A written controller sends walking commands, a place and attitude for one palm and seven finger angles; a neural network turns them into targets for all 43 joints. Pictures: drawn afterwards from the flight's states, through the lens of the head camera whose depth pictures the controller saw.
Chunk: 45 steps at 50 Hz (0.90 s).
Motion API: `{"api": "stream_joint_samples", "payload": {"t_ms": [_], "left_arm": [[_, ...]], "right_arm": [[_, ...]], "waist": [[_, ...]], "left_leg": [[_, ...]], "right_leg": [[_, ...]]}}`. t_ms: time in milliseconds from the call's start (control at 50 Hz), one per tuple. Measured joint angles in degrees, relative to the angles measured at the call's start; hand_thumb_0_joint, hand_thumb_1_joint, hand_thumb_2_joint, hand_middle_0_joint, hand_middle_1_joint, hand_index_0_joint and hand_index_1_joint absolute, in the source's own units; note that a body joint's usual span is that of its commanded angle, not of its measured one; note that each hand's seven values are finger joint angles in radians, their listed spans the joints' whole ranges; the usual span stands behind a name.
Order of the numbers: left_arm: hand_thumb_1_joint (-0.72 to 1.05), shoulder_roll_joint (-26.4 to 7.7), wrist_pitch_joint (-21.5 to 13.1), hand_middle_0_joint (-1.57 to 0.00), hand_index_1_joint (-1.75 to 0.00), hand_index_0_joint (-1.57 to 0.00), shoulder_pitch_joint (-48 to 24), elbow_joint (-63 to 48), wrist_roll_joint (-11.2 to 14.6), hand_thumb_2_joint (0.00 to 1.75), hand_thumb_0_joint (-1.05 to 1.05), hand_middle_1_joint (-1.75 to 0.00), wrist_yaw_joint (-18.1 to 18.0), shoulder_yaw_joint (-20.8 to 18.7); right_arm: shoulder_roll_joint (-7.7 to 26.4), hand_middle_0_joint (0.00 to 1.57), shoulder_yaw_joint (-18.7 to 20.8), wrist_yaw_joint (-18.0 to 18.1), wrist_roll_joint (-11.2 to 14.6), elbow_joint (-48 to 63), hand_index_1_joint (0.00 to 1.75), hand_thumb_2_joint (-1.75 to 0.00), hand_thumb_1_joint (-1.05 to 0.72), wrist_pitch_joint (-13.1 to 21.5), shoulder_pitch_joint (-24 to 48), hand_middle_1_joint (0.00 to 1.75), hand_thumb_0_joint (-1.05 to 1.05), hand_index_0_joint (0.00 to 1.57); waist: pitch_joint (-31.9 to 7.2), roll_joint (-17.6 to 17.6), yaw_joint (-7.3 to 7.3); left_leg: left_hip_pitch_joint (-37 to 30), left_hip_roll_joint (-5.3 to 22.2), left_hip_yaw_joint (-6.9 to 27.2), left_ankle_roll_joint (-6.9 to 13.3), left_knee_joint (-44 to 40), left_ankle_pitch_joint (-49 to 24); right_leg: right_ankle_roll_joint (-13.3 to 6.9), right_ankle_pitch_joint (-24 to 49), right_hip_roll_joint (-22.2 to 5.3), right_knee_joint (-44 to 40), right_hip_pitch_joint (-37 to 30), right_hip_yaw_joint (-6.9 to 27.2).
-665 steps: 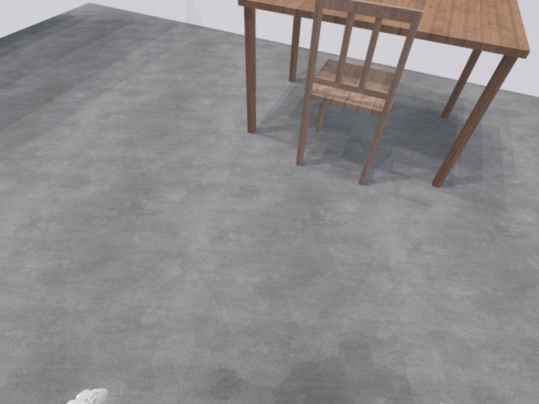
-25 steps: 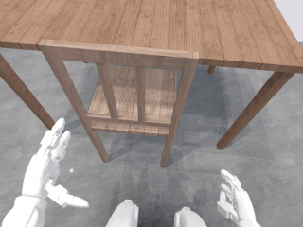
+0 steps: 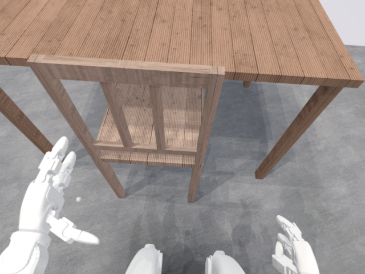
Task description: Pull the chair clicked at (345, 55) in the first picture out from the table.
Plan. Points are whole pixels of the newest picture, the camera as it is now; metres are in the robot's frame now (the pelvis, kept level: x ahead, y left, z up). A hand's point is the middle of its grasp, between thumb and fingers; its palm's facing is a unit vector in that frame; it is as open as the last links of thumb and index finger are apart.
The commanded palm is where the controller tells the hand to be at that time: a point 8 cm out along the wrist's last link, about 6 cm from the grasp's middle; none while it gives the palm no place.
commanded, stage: raise the hand toward the chair's back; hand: left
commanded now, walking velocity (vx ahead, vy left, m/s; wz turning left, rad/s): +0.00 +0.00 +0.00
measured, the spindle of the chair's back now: (119, 118) +0.48 +0.20 -0.01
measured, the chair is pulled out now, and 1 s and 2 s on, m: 0.00 0.00 0.00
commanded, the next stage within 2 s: aim the fingers beside a spindle in 0.20 s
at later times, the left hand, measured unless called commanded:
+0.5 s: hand (92, 199) +0.25 +0.19 +0.04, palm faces -0.02 -1.00 -0.06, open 16.9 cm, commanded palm +0.23 +0.25 +0.05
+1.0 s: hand (100, 182) +0.29 +0.19 +0.03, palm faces -0.01 -1.00 -0.06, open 16.9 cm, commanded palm +0.27 +0.24 +0.03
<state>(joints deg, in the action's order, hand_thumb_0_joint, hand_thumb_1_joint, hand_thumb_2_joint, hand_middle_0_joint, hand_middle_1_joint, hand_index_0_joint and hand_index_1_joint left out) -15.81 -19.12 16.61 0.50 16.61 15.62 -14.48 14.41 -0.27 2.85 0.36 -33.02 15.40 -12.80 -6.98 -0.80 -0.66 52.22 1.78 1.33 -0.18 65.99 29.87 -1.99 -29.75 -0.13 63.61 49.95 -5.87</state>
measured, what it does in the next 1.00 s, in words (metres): stands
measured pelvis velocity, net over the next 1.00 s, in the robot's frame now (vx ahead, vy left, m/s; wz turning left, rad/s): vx -0.01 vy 0.00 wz -0.01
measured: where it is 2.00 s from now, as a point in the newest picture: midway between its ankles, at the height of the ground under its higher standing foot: outside the picture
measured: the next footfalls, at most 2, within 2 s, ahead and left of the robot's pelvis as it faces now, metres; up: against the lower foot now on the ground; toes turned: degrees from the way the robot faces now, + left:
none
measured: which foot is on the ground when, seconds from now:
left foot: down 0.00-1.00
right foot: down 0.00-1.00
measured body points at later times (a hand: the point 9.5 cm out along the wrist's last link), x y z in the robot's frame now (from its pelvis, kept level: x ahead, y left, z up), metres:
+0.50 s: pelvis -0.01 -0.01 -0.01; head +0.08 -0.01 +0.44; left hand +0.25 +0.25 +0.05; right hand +0.18 -0.25 -0.09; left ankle +0.02 +0.12 -0.65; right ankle +0.01 -0.10 -0.65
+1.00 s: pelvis -0.01 +0.00 -0.02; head +0.09 +0.01 +0.42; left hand +0.29 +0.24 +0.03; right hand +0.16 -0.24 -0.11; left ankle +0.02 +0.12 -0.65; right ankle +0.01 -0.10 -0.65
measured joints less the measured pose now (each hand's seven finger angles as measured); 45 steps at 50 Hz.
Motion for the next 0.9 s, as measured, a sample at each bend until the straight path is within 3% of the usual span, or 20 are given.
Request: {"api": "stream_joint_samples", "payload": {"t_ms": [60, 200, 380, 520, 680, 900], "left_arm": [[-0.5, 0.19, -1.0, -0.06, -0.08, -0.06, -0.86, 0.54, -0.24, 0.3, -0.01, -0.08, -0.22, -0.36], [-0.5, 0.18, 1.83, -0.06, -0.08, -0.06, 0.1, 0.8, -0.61, 0.3, -0.01, -0.08, 1.44, 1.31], [-0.5, 0.75, -0.66, -0.06, -0.08, -0.06, -2.13, 2.19, -0.21, 0.3, -0.01, -0.08, 0.54, 0.13], [-0.5, 0.76, 0.66, -0.06, -0.08, -0.06, -5.05, 4.87, -0.79, 0.3, -0.01, -0.08, 1.77, 1.66], [-0.5, 0.65, -0.66, -0.06, -0.08, -0.07, -8.02, 6.61, -1.28, 0.3, -0.01, -0.08, -0.08, 0.15], [-0.5, 1.54, -0.12, -0.06, -0.08, -0.06, -11.85, 9.49, -2.56, 0.3, -0.01, -0.08, -0.7, 2.53]], "right_arm": [[0.11, 0.2, -0.05, -0.27, 0.08, -0.12, 0.29, -0.9, -0.9, -0.1, 0.41, 0.3, 0.01, 0.2], [-0.37, 0.2, -0.38, 0.15, 0.52, 0.42, 0.29, -0.9, -0.9, -0.61, 1.0, 0.3, 0.01, 0.2], [-0.34, 0.2, -0.74, 0.33, 0.45, -0.18, 0.29, -0.9, -0.9, 0.18, 1.1, 0.3, 0.01, 0.2], [0.1, 0.2, -0.76, 0.77, 0.54, -0.41, 0.3, -0.9, -0.9, 0.51, 1.13, 0.3, 0.01, 0.2], [0.07, 0.2, -0.57, 0.41, 0.12, -0.75, 0.29, -0.9, -0.9, 0.45, 0.47, 0.3, 0.01, 0.2], [0.34, 0.2, -0.67, 0.22, -0.23, -1.0, 0.29, -0.9, -0.9, 0.62, 0.44, 0.3, 0.01, 0.2]], "waist": [[0.0, -0.07, 0.19], [0.16, -0.76, 0.4], [0.05, -0.69, 0.8], [0.18, -0.79, 0.56], [0.0, -0.29, 0.09], [-0.11, -0.64, -0.09]], "left_leg": [[0.63, 0.07, 0.28, -0.22, 0.69, 0.18], [-0.02, 0.16, 0.15, -0.47, 0.17, -0.11], [0.82, 0.24, 0.59, -0.86, 0.95, -0.1], [1.92, 0.21, 0.18, -0.68, 1.63, -0.05], [3.2, 0.21, -0.11, -0.5, 2.29, 0.09], [5.17, -0.23, -0.5, 0.14, 3.3, 0.3]], "right_leg": [[-0.26, -0.31, 0.06, 0.76, 0.59, -0.25], [-0.48, -0.19, 0.16, 0.65, 0.23, -0.1], [-0.9, -0.38, 0.26, 1.51, 0.99, -0.49], [-0.74, -0.39, 0.19, 2.39, 2.33, -0.07], [-0.61, -0.4, 0.18, 3.06, 3.72, 0.25], [-0.03, -0.52, -0.28, 3.99, 5.65, 0.66]]}}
